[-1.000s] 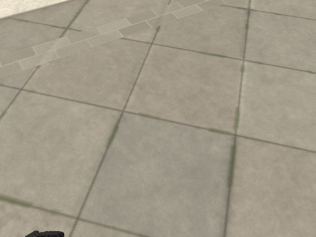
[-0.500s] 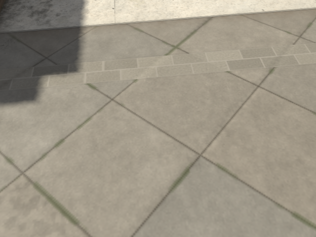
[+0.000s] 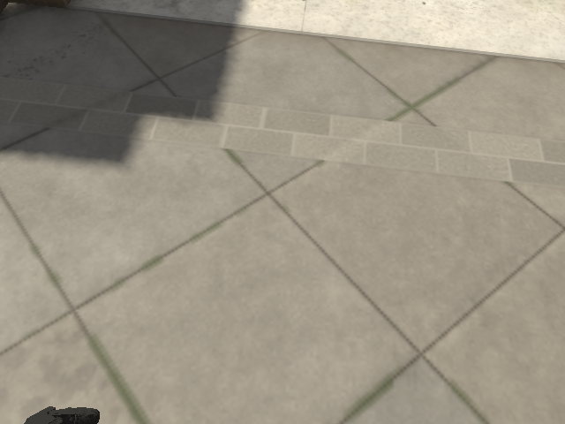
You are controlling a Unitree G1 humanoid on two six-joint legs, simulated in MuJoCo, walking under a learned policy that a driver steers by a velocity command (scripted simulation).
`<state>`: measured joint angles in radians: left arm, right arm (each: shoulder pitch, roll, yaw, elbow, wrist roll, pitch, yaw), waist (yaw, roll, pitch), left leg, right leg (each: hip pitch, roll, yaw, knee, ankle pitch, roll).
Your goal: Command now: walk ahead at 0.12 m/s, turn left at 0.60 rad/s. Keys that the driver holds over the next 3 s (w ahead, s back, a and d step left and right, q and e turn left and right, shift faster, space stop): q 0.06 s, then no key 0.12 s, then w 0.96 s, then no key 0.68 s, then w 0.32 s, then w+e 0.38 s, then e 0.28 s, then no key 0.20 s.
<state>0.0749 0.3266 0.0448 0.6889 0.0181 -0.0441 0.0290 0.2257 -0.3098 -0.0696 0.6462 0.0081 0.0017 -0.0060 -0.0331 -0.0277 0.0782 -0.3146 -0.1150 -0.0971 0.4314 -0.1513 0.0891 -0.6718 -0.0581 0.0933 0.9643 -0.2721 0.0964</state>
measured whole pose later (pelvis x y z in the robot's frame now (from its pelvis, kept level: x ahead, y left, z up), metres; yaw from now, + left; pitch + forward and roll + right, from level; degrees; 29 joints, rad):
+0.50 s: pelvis +0.13 -0.02 +0.00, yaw +8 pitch +2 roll +0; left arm 0.32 0.28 0.05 0.77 -0.02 -0.03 0.00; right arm 0.19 -0.28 -0.05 0.69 0.01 -0.03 0.01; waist 0.06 0.01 -0.01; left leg -0.39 0.01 -0.02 0.65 -0.31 -0.01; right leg -0.21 -0.01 0.05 0.38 -0.21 -0.01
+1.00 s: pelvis +0.35 +0.01 -0.02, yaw +8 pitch +3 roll +1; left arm 0.00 0.26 0.02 0.64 -0.02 -0.09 -0.06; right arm 0.48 -0.29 -0.05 0.84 0.02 -0.05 -0.01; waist -0.11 -0.03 0.02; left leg 0.11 0.00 -0.01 0.27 -0.42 0.00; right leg -0.55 -0.01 -0.02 0.51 -0.02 -0.05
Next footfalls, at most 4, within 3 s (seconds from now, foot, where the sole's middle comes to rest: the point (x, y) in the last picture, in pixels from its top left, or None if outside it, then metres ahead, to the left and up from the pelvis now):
0.20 right None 0.18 -0.14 -0.78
0.58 left None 0.19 0.12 -0.78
1.02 right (303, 359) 0.56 -0.07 -0.78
1.46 left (204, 291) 0.74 0.17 -0.78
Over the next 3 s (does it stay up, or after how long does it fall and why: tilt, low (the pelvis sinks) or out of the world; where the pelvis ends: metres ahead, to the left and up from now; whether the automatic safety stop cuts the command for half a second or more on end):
stays up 1.09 0.02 0.00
